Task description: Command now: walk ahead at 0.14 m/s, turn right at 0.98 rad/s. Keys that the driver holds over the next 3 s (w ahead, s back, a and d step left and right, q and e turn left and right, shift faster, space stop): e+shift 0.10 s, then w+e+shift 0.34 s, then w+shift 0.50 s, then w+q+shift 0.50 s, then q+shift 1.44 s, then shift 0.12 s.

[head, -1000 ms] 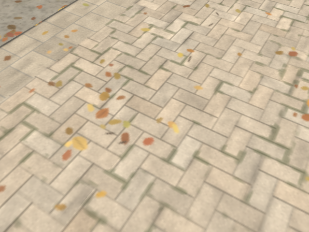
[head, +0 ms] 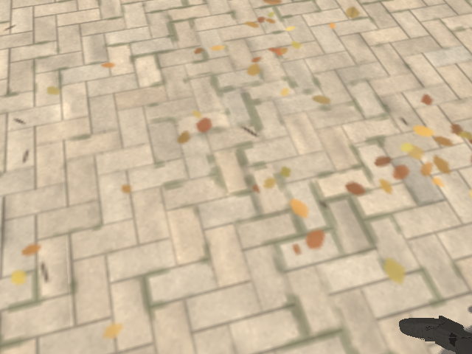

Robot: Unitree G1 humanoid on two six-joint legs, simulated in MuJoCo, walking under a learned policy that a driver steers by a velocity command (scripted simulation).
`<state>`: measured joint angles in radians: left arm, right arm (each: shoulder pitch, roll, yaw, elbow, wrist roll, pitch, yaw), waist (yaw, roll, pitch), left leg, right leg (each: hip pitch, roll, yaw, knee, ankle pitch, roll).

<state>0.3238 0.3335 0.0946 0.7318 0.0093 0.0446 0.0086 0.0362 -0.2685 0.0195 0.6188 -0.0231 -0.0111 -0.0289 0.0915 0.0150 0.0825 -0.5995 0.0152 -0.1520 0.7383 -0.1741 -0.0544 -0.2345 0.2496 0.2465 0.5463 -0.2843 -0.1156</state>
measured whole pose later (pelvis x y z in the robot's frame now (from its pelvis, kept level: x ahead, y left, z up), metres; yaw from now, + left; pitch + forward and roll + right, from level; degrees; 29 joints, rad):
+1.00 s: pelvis +0.36 -0.24 -0.02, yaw -37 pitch +3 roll +1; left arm 0.55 0.29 0.02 0.89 0.01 -0.08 0.00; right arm 0.01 -0.27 0.00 0.65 -0.02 -0.03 0.06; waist 0.07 0.00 0.03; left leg -0.71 0.01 0.12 0.62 -0.02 0.10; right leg 0.33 0.07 0.01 0.05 -0.41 -0.08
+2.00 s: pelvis +1.01 -0.59 -0.01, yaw +13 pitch +0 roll +0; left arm 0.15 0.25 0.01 0.67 0.04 0.02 0.02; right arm 0.17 -0.31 -0.07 0.65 -0.01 0.05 0.01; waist -0.01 -0.01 0.15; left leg -0.43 -0.19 -0.03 0.55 -0.11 0.15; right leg -0.49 -0.05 0.05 1.22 -0.50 0.07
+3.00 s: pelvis +1.08 -0.63 +0.01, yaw +70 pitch +1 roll -1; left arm 0.21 0.34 0.06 0.68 0.02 0.07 0.00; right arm 0.17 -0.33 -0.07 0.65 -0.01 0.06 0.01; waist 0.01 -0.05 0.09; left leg -0.24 -0.10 -0.10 0.47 -0.23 0.08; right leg -0.53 -0.07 0.00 1.04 -0.38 0.07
